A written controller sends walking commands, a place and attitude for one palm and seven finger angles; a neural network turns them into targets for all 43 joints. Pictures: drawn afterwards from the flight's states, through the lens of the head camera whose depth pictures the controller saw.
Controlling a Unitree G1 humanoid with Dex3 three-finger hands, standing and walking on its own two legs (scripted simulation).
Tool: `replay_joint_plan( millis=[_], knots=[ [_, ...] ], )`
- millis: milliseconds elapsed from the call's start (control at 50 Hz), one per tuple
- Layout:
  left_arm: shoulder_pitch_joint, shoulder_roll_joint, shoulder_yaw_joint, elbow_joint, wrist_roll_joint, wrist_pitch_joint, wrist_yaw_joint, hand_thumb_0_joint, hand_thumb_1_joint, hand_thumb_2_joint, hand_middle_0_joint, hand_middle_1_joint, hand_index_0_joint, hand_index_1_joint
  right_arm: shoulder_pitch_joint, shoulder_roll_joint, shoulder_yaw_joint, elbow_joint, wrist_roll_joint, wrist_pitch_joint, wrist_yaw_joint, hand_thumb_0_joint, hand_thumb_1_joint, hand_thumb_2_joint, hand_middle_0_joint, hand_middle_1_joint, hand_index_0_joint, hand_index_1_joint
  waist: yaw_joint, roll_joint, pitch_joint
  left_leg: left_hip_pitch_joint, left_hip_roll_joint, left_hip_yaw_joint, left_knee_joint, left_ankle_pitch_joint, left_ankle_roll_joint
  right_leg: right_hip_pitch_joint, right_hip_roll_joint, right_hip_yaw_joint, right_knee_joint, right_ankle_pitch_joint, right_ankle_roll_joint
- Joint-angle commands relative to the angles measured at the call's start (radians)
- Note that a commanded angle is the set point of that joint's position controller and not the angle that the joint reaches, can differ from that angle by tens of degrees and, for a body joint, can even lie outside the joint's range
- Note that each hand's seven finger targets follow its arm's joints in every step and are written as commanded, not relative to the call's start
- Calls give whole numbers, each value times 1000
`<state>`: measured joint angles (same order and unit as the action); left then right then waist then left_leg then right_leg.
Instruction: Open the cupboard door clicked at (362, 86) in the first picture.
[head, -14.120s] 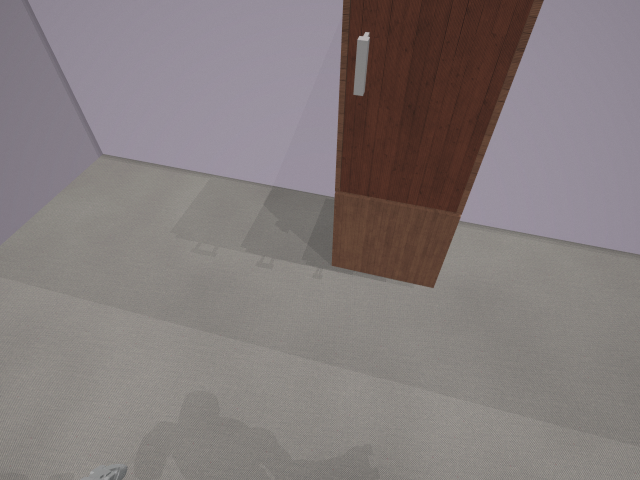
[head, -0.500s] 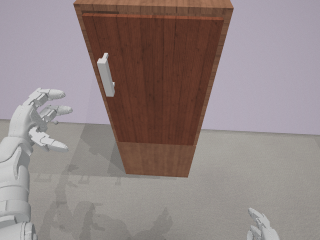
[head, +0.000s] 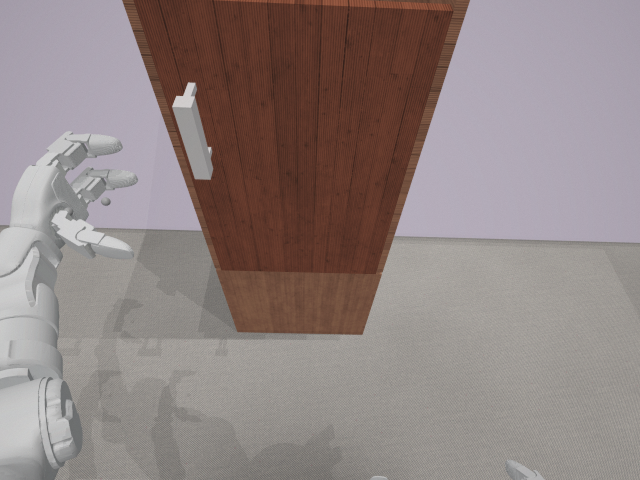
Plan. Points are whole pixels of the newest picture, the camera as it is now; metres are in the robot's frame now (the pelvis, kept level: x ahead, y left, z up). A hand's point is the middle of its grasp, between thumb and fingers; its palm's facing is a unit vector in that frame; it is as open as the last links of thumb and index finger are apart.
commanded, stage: move the hooked fingers beside the handle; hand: left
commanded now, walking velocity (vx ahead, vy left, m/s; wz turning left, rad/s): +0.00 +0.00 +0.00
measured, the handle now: (197, 132) +0.56 +0.19 +0.10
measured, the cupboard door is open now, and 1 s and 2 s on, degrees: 0 0 0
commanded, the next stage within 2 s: slide the fingers in behind the handle in 1.52 s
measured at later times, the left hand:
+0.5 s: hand (128, 165) +0.48 +0.26 +0.11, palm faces -0.02 -1.00 +0.00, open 14.0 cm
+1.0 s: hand (146, 150) +0.52 +0.25 +0.10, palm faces -0.01 -1.00 -0.01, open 14.0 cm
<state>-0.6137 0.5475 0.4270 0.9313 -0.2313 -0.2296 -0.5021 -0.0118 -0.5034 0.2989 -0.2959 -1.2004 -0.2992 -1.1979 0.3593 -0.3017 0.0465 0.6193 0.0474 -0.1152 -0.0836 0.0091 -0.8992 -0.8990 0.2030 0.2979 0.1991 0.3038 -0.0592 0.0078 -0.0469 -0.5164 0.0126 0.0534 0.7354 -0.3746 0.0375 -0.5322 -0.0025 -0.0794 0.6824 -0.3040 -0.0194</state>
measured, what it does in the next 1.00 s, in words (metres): stands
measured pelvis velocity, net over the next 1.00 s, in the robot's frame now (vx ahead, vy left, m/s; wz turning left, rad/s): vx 0.02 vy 0.00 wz -0.04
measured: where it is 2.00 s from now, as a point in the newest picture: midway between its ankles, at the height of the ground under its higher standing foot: outside the picture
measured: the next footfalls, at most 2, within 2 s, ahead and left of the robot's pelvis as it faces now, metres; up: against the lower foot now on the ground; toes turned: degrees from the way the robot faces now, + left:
none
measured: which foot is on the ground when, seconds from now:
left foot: down 0.00-1.00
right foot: down 0.00-1.00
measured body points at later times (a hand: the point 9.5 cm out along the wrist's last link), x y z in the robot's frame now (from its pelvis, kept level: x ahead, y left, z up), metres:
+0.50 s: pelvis +0.01 +0.01 -0.01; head +0.10 +0.03 +0.43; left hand +0.47 +0.31 +0.11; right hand +0.03 -0.27 -0.11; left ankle -0.01 +0.09 -0.72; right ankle +0.02 -0.11 -0.72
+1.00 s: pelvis +0.02 +0.00 -0.01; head +0.13 +0.02 +0.43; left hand +0.51 +0.30 +0.10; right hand -0.01 -0.27 -0.11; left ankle -0.01 +0.09 -0.72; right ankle +0.02 -0.11 -0.72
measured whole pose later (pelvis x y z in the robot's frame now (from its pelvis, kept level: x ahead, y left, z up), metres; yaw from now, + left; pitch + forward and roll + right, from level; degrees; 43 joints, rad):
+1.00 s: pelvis +0.02 +0.00 -0.01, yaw -2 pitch +17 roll -3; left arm -0.89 0.70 0.51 1.20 -0.11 -0.27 -0.44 -0.01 -0.50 0.30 -0.30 -1.20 -0.30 -1.20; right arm 0.46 -0.30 0.05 0.60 0.02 0.07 -0.04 0.00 -0.90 -0.90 0.20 0.30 0.20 0.30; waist -0.17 0.02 -0.07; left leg -0.69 0.04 0.07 0.81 -0.42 0.04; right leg -0.70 0.03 -0.06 0.72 -0.32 -0.01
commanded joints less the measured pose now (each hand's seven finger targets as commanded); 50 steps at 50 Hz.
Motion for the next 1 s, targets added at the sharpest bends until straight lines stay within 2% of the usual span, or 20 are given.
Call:
replay_joint_plan(
  millis=[0, 60, 100, 140, 240, 300, 360, 400, 460, 500, 560, 640, 680, 700, 720, 780, 840, 900, 960, 980],
  knots=[
    [-383, 294, 61, -189, -18, -58, 22, 0, -500, 300, -300, -1200, -300, -1200, 59, -167, -59, -110, -7, -20, 2, 0, -900, -900, 200, 300, 200, 300, 4, 89, -353, 176, 2, -96, -99, 372, -20, 127, 23, 46, -45, 277, -16],
    [-402, 338, 94, -121, -7, -58, 36, 0, -500, 300, -300, -1200, -300, -1200, 69, -174, -60, -109, -8, 0, 4, 0, -900, -900, 200, 300, 200, 300, -2, 20, -307, 103, 1, -84, -96, 316, -9, 138, 25, 51, -47, 263, -14],
    [-494, 309, 45, -137, 13, -74, 38, 0, -500, 300, -300, -1200, -300, -1200, 70, -167, -58, -106, -8, 7, 5, 0, -900, -900, 200, 300, 200, 300, -22, 96, -316, 126, 1, -84, -94, 312, -12, 105, 23, 52, -42, 252, -13],
    [-519, 324, 55, -154, 24, -97, 48, 0, -500, 300, -300, -1200, -300, -1200, 88, -169, -64, -98, -13, 12, 7, 0, -900, -900, 200, 300, 200, 300, -22, 128, -377, 185, 7, -96, -82, 351, -19, 84, 26, 50, -36, 249, -16],
    [-563, 335, 60, -30, 22, -102, 37, 0, -500, 300, -300, -1200, -300, -1200, 111, -176, -61, -71, -15, 34, 5, 0, -900, -900, 200, 300, 200, 300, -44, 65, -353, 133, 9, -96, -68, 344, -14, 77, 30, 49, -32, 260, -11],
    [-615, 342, 41, -30, 40, -106, 32, 0, -500, 300, -300, -1200, -300, -1200, 125, -175, -60, -67, -19, 49, 7, 0, -900, -900, 200, 300, 200, 300, -51, 130, -381, 161, 11, -103, -55, 396, -20, 48, 30, 47, -21, 275, -12],
    [-643, 321, 28, -10, 36, -111, 36, 0, -500, 300, -300, -1200, -300, -1200, 141, -178, -61, -63, -23, 61, 10, 0, -900, -900, 200, 300, 200, 300, -66, 101, -384, 173, 15, -111, -45, 411, -20, 20, 37, 41, -18, 262, -12],
    [-657, 367, 57, 32, 44, -107, 41, 0, -500, 300, -300, -1200, -300, -1200, 153, -184, -62, -53, -23, 72, 10, 0, -900, -900, 200, 300, 200, 300, -66, 91, -391, 145, 15, -111, -42, 391, -19, 29, 36, 43, -15, 262, -10],
    [-720, 333, 18, 6, 59, -116, 52, 0, -500, 300, -300, -1200, -300, -1200, 168, -180, -63, -52, -27, 81, 13, 0, -900, -900, 200, 300, 200, 300, -82, 148, -407, 193, 19, -125, -33, 455, -27, -16, 39, 35, -7, 258, -12],
    [-705, 364, 53, 5, 63, -120, 61, 0, -500, 300, -300, -1200, -300, -1200, 185, -182, -69, -44, -33, 91, 20, 0, -900, -900, 200, 300, 200, 300, -73, 158, -464, 221, 24, -124, -19, 500, -32, -10, 41, 39, -4, 281, -9],
    [-719, 407, 70, 92, 72, -103, 69, 0, -500, 300, -300, -1200, -300, -1200, 195, -189, -59, -43, -31, 109, 18, 0, -900, -900, 200, 300, 200, 300, -87, 80, -386, 98, 16, -109, -22, 409, -13, 24, 41, 46, -7, 287, -8],
    [-800, 445, 64, 88, 112, -107, 88, 0, -500, 300, -300, -1200, -300, -1200, 215, -191, -58, -42, -36, 121, 18, 0, -900, -900, 200, 300, 200, 300, -107, 148, -410, 112, 18, -114, -15, 379, -13, -18, 40, 49, -4, 253, -7],
    [-827, 487, 100, 57, 107, -128, 88, 0, -500, 300, -300, -1200, -300, -1200, 230, -195, -61, -44, -41, 127, 19, 0, -900, -900, 200, 300, 200, 300, -100, 155, -497, 150, 20, -120, 0, 447, -18, 10, 44, 52, 8, 297, -7],
    [-825, 463, 85, 67, 106, -129, 85, 0, -500, 300, -300, -1200, -300, -1200, 233, -190, -61, -44, -41, 130, 21, 0, -900, -900, 200, 300, 200, 300, -105, 164, -507, 162, 20, -118, 4, 469, -20, 7, 46, 51, 9, 310, -6],
    [-796, 417, 57, 91, 106, -124, 77, 0, -500, 300, -300, -1200, -300, -1200, 235, -186, -62, -44, -41, 132, 25, 0, -900, -900, 200, 300, 200, 300, -109, 159, -490, 164, 23, -116, 7, 465, -20, -15, 48, 47, 6, 300, -4],
    [-720, 419, 70, 125, 96, -106, 65, 0, -500, 300, -300, -1200, -300, -1200, 243, -191, -62, -51, -41, 148, 29, 0, -900, -900, 200, 300, 200, 300, -95, 130, -468, 131, 25, -104, 7, 484, -13, 2, 49, 46, 8, 329, -3],
    [-677, 467, 102, 119, 102, -86, 63, 0, -500, 300, -300, -1200, -300, -1200, 242, -193, -62, -70, -38, 164, 31, 0, -900, -900, 200, 300, 200, 300, -83, 92, -451, 62, 19, -87, 0, 441, -2, 54, 47, 54, 5, 354, -1],
    [-676, 499, 134, 47, 95, -107, 67, 0, -500, 300, -300, -1200, -300, -1200, 238, -189, -66, -88, -39, 174, 32, 0, -900, -900, 200, 300, 200, 300, -69, 118, -491, 80, 17, -80, 6, 467, -1, 84, 48, 61, 12, 392, -2],
    [-714, 469, 114, -5, 82, -129, 64, 0, -500, 300, -300, -1200, -300, -1200, 230, -184, -67, -87, -38, 176, 31, 0, -900, -900, 200, 300, 200, 300, -85, 151, -485, 122, 21, -84, 10, 492, -2, 56, 53, 57, 13, 390, -5],
    [-704, 496, 137, -14, 80, -134, 62, 0, -500, 300, -300, -1200, -300, -1200, 231, -185, -70, -81, -37, 178, 31, 0, -900, -900, 200, 300, 200, 300, -74, 167, -508, 143, 23, -87, 13, 511, -6, 59, 52, 59, 12, 392, -3]
  ],
)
